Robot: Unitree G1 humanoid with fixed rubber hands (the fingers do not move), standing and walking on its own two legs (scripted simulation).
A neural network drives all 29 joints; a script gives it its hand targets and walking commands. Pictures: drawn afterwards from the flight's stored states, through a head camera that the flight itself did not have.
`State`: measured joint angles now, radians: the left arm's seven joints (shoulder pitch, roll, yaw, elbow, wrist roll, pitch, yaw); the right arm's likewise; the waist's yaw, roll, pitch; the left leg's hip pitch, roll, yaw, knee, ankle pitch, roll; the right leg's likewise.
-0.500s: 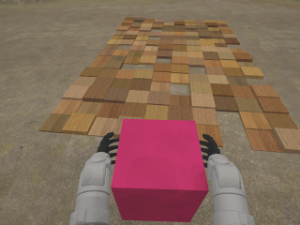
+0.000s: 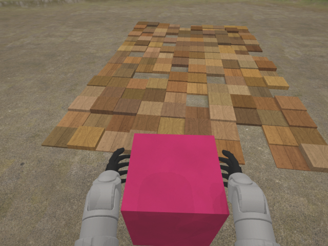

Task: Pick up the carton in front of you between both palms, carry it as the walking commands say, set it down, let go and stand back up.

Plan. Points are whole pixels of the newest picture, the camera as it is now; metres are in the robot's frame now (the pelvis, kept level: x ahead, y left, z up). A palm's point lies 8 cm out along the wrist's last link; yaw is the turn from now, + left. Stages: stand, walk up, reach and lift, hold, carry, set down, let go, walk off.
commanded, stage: carry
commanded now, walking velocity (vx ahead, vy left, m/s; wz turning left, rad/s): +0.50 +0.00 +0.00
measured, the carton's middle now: (172, 192) +0.29 +0.00 -0.02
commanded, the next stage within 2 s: none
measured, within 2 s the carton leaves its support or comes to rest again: neither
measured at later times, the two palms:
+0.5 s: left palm (109, 128) +0.43 +0.18 +0.08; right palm (210, 125) +0.45 -0.12 +0.08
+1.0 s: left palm (121, 72) +0.77 +0.21 +0.09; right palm (192, 72) +0.77 -0.09 +0.10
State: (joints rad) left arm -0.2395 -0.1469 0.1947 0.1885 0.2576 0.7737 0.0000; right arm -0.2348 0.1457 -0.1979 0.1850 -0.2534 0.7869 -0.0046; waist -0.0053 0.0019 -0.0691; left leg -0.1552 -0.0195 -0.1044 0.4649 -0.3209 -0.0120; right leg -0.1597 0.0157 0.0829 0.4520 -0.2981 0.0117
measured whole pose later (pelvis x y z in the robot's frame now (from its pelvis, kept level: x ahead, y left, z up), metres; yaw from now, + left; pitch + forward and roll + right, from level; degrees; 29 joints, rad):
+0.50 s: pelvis +0.18 +0.02 +0.00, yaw +3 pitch +6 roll +1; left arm -0.13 -0.13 0.08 -0.34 0.11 1.20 0.10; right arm -0.12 0.13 -0.12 -0.34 -0.09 1.21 -0.09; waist 0.02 -0.03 -0.14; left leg -0.49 0.04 0.13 0.81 -0.41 0.00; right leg -0.13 -0.05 -0.16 0.34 -0.31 0.00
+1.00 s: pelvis +0.49 +0.06 +0.00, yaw +1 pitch +5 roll -1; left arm -0.23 -0.14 0.14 -0.37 0.12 1.20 0.09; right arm -0.24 0.14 -0.14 -0.33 -0.09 1.19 -0.09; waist -0.03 0.00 -0.08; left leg 0.01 0.03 0.20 0.26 -0.36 0.01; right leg -0.60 -0.07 -0.18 0.60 -0.09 -0.02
